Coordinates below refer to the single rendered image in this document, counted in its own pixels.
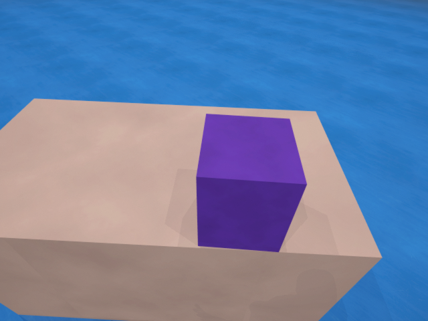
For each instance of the pedestal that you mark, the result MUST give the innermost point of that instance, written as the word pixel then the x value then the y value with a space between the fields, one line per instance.
pixel 98 220

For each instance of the carton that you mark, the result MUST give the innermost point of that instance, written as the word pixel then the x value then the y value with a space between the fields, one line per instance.
pixel 250 182

